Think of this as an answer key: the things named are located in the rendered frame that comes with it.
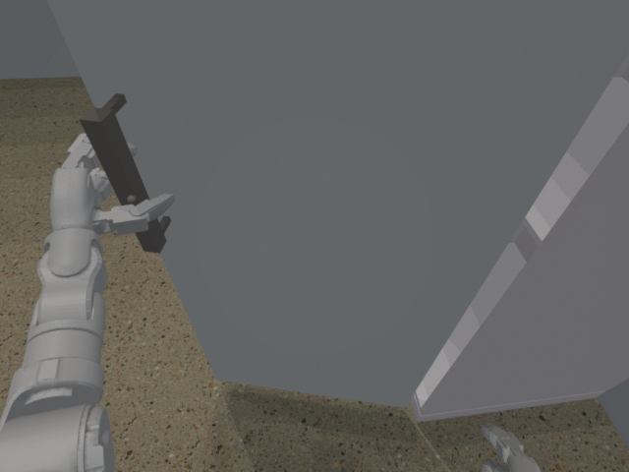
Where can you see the handle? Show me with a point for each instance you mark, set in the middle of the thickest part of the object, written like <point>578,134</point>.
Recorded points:
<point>107,139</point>

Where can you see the robot right hand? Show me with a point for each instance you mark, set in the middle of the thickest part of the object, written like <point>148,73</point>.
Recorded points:
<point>509,449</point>

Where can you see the left robot forearm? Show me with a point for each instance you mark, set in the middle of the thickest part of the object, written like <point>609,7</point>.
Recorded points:
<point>61,366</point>

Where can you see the fridge door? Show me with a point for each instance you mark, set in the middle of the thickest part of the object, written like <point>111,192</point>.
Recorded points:
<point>346,173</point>

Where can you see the robot left upper arm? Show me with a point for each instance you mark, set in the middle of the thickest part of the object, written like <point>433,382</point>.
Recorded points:
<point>71,439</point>

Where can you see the robot left hand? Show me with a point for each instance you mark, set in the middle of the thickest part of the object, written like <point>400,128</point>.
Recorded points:
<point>75,193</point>

